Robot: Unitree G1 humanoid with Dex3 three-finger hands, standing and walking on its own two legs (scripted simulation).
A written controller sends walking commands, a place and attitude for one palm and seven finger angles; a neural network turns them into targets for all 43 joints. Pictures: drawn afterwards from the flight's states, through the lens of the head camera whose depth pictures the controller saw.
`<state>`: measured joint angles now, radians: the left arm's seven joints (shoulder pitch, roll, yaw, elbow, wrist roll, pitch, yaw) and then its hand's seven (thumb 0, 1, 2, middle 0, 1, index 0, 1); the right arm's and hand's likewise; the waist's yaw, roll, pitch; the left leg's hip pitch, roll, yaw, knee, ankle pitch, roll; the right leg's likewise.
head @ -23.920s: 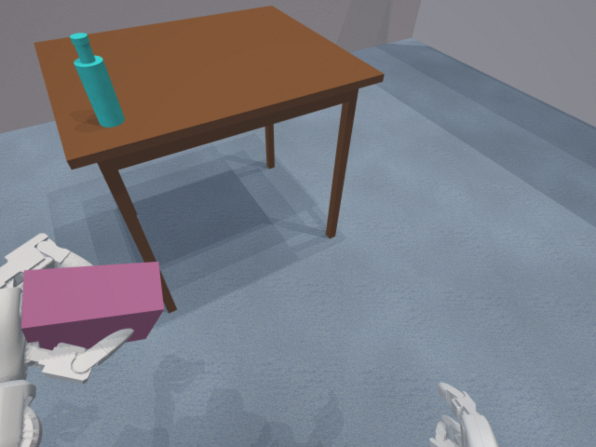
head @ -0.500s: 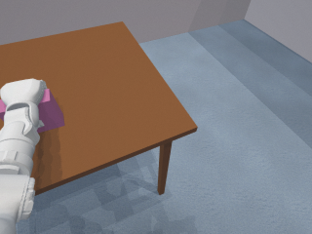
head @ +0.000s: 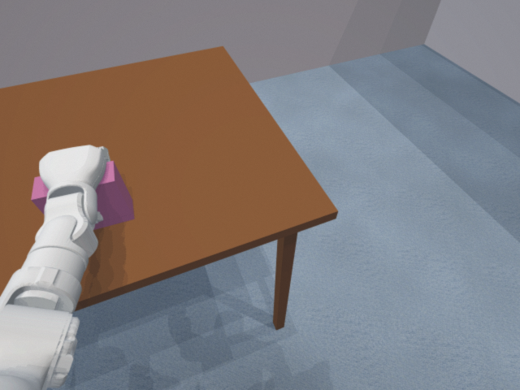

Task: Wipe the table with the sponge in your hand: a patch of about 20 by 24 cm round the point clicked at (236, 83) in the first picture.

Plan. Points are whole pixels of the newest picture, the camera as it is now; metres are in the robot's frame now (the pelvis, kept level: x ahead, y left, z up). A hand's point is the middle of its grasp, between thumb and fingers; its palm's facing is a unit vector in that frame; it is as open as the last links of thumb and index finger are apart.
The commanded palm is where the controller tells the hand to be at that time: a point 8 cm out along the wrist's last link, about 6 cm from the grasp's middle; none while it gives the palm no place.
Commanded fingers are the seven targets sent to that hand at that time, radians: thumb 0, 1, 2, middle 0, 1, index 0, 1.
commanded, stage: wipe back along the middle lane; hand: left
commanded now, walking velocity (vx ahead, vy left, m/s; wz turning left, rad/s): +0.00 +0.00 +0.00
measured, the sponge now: (92, 206) +0.40 +0.32 +0.04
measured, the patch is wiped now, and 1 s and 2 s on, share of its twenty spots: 0.55 0.85 0.85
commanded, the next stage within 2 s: slide across to the third lane in 0.60 s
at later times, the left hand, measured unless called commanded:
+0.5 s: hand (96, 209) +0.36 +0.29 +0.08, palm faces -0.01 +0.02 -1.00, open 9.2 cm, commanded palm +0.32 +0.27 +0.11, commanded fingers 0.00 0.10 1.30 -1.20 -1.60 -1.20 -1.60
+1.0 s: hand (105, 229) +0.33 +0.26 +0.08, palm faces -0.02 +0.00 -1.00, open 9.2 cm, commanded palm +0.31 +0.24 +0.13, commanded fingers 0.00 0.10 1.30 -1.20 -1.60 -1.20 -1.60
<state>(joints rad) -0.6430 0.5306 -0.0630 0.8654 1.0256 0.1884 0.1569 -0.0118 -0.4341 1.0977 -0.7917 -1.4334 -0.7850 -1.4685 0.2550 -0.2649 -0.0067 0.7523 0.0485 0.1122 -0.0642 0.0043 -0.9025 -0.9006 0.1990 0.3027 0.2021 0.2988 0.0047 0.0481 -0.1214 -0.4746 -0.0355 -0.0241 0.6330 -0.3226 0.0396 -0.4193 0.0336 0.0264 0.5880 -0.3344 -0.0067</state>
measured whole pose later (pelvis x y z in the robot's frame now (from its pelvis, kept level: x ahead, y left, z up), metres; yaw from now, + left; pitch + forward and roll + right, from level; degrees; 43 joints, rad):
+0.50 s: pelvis +0.01 -0.01 +0.00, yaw +0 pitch +7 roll +0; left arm -0.37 0.46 -0.11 0.49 1.00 0.32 0.11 0.00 -0.43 1.10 -0.79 -1.44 -0.79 -1.47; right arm 0.14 -0.27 0.00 0.70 0.06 0.10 -0.07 0.01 -0.90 -0.90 0.20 0.30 0.20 0.30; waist 0.06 0.07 -0.12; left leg -0.37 -0.04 -0.02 0.59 -0.33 0.03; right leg -0.32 0.03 0.03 0.56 -0.35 -0.02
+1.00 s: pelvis +0.01 -0.02 +0.00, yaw +1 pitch +3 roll +0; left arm -0.28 0.42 -0.19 0.30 1.00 0.40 0.05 0.02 -0.44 1.10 -0.80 -1.43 -0.80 -1.45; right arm 0.08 -0.27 0.02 0.71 0.05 0.07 -0.09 0.01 -0.90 -0.90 0.20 0.30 0.20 0.30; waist 0.09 0.07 -0.08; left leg -0.31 -0.04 -0.04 0.57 -0.32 0.02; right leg -0.27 0.03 0.01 0.57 -0.36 -0.03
